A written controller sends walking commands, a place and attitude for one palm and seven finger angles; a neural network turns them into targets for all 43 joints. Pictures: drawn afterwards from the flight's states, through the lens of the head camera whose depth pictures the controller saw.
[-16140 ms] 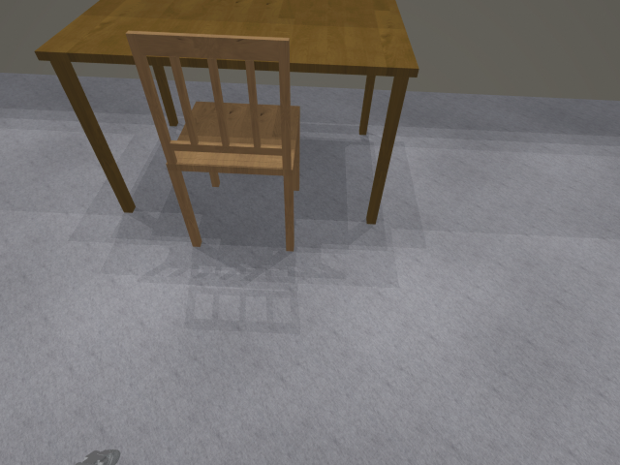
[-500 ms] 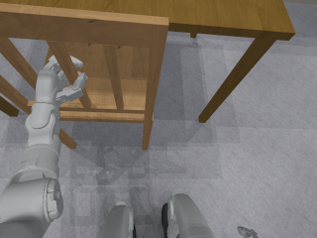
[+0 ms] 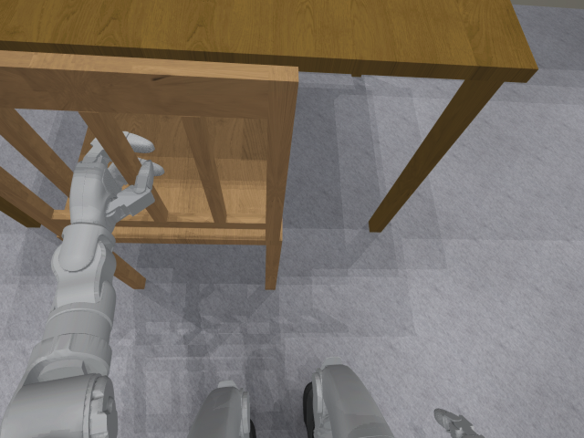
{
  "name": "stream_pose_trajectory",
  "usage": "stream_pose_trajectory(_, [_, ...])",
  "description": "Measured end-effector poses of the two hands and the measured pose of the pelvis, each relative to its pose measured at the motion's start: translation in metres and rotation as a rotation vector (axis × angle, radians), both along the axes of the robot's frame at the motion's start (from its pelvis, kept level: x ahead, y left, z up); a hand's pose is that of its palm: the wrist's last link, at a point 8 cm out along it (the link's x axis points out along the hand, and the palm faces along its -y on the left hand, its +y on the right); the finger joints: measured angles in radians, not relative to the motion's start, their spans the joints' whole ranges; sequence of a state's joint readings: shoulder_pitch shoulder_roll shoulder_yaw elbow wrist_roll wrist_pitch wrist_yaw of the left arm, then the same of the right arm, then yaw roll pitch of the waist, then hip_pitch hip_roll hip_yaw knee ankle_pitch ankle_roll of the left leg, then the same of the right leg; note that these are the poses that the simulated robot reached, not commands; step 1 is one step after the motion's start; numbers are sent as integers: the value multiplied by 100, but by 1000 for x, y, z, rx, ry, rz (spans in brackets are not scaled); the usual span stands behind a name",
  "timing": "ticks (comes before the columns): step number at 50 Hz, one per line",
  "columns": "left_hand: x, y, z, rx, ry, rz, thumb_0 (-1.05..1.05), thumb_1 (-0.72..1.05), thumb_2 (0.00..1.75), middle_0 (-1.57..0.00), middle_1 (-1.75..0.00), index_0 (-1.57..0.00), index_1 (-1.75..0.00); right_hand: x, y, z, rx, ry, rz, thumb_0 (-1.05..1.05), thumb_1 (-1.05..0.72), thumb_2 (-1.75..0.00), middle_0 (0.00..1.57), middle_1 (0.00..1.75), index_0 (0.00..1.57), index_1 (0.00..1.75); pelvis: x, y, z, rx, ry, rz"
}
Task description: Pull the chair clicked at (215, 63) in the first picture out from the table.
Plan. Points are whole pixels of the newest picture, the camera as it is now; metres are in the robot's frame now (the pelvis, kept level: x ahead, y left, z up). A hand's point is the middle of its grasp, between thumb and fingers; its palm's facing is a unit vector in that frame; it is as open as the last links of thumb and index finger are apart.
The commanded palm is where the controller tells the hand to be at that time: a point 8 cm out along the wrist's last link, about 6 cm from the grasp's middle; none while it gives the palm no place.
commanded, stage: hook a spindle and tug to test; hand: left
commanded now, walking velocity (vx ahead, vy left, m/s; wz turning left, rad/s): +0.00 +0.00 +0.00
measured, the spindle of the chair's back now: (135, 175) +0.47 +0.20 +0.00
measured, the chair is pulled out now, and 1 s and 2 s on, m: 0.02 0.09 0.22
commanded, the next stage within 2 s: step backward, pulling the chair out in 0.12 s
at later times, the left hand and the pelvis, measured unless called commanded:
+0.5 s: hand (151, 195) +0.42 +0.16 +0.03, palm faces +0.11 -0.99 -0.09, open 5.2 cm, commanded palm +0.40 +0.21 +0.02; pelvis +0.02 +0.00 +0.08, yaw +2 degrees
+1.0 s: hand (183, 231) +0.37 +0.12 +0.03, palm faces +0.01 -0.99 -0.15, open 5.1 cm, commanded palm +0.35 +0.17 +0.03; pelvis -0.02 +0.00 +0.09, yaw -1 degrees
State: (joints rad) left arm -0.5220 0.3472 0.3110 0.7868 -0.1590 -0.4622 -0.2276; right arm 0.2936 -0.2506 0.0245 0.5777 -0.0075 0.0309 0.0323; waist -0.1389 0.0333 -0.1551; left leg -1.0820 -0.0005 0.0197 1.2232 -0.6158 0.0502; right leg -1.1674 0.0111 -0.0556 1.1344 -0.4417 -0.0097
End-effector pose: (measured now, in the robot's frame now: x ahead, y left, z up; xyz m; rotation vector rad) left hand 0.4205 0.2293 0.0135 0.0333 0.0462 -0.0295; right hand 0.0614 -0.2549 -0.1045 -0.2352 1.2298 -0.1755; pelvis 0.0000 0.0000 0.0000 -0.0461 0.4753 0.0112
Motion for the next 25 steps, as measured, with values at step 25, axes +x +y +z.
stream_pose_trajectory(25, [-22, -18, 28, 40, 383, 157, 5, 73, 80, -32, -111, -47, -144, 37, 10, 77, -61, -23, -51, 1, -90, -90, 21, 30, 21, 30, 23, 5, 80, 12, -183, 27])
